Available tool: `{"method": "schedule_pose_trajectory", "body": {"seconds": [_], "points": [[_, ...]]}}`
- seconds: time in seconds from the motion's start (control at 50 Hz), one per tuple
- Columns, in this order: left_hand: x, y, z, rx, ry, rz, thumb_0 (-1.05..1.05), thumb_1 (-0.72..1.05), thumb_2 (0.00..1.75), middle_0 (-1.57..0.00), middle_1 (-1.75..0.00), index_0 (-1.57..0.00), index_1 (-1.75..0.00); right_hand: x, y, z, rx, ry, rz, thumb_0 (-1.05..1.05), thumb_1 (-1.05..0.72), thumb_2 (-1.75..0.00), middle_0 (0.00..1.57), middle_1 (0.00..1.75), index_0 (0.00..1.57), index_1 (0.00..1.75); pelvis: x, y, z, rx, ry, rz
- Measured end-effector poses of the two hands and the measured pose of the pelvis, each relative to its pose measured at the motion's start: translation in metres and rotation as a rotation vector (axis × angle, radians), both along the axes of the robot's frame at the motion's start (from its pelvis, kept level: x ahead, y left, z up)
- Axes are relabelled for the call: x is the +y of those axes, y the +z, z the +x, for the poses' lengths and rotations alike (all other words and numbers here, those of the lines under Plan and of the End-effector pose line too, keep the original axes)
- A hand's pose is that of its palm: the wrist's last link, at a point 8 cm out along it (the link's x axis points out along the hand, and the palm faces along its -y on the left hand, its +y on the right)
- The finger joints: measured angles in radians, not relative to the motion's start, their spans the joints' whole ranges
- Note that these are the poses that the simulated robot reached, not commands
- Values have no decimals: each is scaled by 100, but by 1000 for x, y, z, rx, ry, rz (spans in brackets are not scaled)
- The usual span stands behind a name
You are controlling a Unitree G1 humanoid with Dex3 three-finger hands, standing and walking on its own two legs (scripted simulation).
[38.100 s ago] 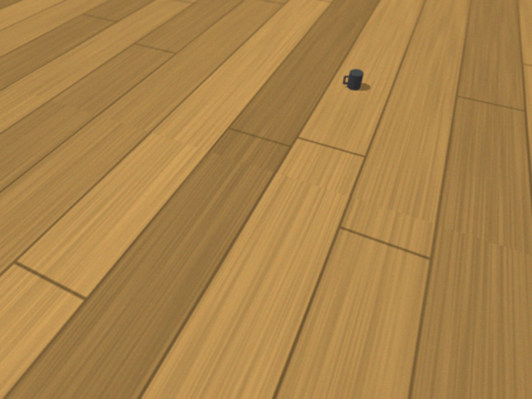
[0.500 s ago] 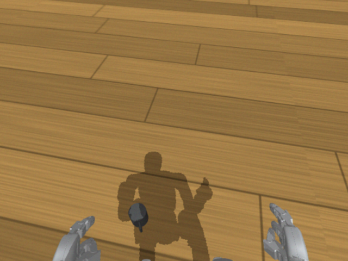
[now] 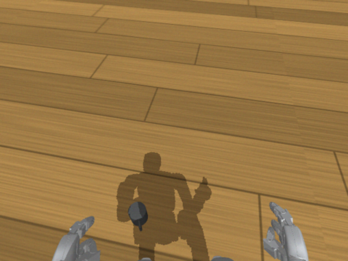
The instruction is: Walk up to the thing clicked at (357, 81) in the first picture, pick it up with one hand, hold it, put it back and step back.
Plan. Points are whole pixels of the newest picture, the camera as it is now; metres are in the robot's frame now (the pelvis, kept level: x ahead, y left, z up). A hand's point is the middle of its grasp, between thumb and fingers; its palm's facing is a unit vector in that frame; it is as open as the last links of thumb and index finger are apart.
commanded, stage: stand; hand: left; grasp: from above
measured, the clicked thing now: (138, 217) +0.44 +0.19 -0.66
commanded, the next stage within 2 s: none
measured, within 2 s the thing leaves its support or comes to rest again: neither
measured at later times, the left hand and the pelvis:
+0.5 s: hand out of the picture +0.07 +0.25 -0.11, palm faces +0.06 -0.94 -0.33, open 7.4 cm; pelvis +0.00 +0.01 +0.04, yaw +1 degrees
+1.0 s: hand out of the picture +0.03 +0.24 -0.10, palm faces +0.07 -0.94 -0.33, open 7.4 cm; pelvis -0.01 +0.00 +0.07, yaw +2 degrees
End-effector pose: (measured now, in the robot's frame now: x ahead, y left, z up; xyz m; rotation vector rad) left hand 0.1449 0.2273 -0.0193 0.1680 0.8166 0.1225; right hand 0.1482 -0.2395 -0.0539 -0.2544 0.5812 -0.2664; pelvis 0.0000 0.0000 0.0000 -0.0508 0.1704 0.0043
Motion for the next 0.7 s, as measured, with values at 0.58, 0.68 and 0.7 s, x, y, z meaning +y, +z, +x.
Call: {"method": "schedule_pose_trajectory", "body": {"seconds": [0.58,0.68,0.7], "points": [[65,-55,-107,411,132,104,1,90,90,-20,-30,-20,-30,-23,-13,-70,594,21,13,1,-91,-90,20,30,20,30,12,51,1,-214,20,39],[61,-53,-121,457,143,91,1,90,90,-20,-30,-20,-30,-18,-11,-76,615,12,35,1,-91,-90,20,30,21,30,12,57,-1,-235,24,41],[61,-53,-123,461,144,90,1,90,90,-21,-30,-20,-30,-17,-11,-77,617,10,38,1,-91,-90,20,30,21,30,12,59,-1,-239,24,42]]}}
